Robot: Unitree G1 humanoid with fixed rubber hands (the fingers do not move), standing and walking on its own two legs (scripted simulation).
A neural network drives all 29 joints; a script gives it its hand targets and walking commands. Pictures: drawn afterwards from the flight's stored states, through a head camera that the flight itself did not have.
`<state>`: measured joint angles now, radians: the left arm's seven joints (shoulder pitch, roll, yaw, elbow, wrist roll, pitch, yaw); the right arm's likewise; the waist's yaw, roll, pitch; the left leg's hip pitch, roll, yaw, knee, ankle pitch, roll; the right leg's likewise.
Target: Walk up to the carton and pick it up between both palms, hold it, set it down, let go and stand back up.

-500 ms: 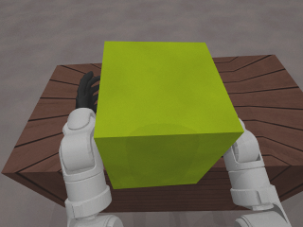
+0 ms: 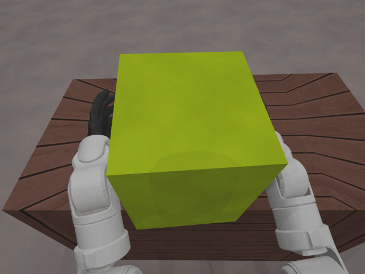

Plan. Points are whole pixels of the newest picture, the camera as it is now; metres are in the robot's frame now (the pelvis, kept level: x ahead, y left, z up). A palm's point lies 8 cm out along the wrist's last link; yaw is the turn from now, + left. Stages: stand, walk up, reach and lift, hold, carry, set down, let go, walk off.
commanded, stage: hold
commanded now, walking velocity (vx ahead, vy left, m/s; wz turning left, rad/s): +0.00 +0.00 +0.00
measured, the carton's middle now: (185, 148) +0.33 -0.01 +0.14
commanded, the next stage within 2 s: none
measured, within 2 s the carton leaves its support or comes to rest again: neither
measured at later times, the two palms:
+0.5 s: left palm (112, 133) +0.35 +0.12 +0.17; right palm (269, 133) +0.35 -0.17 +0.14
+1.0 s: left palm (100, 136) +0.35 +0.14 +0.17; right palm (257, 130) +0.36 -0.15 +0.14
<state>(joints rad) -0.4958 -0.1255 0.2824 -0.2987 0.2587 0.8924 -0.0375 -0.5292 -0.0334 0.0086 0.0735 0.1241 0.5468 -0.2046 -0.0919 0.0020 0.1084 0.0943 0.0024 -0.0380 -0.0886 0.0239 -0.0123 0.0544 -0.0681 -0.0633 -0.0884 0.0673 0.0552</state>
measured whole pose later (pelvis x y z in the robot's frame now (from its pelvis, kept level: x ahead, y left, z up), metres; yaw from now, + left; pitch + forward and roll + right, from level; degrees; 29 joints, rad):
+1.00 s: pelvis -0.01 +0.00 +0.00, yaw +0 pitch -2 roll +0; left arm -0.53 -0.12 0.29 -0.24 0.27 0.89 -0.04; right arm -0.55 -0.03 -0.01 0.11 0.11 0.54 -0.19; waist -0.08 0.00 0.12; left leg 0.09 0.00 -0.04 -0.09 0.03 -0.01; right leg 0.05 -0.07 -0.06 -0.09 0.08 0.05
